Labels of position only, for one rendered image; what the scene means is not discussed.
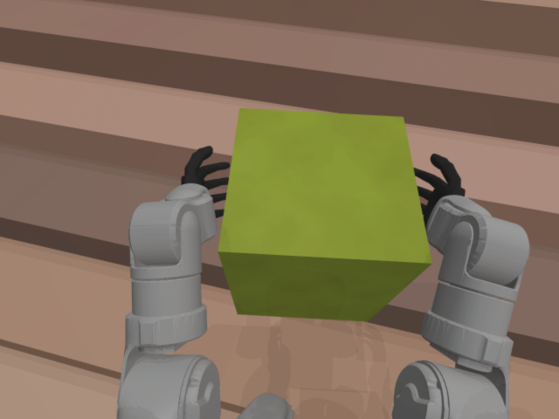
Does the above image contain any robot right upper arm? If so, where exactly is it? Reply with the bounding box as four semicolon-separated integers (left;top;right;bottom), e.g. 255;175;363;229
392;361;508;419

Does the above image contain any robot left upper arm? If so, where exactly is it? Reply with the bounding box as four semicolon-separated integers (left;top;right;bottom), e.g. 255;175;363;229
118;354;221;419

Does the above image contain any robot right hand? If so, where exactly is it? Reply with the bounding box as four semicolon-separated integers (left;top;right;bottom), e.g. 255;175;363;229
414;154;466;228

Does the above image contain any robot right forearm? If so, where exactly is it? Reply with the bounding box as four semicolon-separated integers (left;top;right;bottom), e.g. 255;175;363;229
420;195;530;419

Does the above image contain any left robot thigh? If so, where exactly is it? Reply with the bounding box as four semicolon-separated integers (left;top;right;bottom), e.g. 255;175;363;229
237;393;294;419

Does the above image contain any carton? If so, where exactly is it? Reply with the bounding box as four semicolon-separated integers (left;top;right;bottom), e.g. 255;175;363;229
218;108;432;322

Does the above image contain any robot left hand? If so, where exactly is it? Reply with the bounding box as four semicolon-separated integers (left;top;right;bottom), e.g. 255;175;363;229
181;146;230;218

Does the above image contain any robot left forearm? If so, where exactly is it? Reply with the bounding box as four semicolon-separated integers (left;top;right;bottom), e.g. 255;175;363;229
116;183;217;419

